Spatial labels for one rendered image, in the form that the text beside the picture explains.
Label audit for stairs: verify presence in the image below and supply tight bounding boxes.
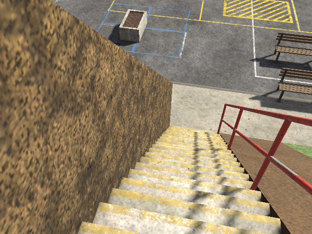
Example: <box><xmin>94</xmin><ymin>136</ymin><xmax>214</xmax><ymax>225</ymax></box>
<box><xmin>77</xmin><ymin>125</ymin><xmax>282</xmax><ymax>234</ymax></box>

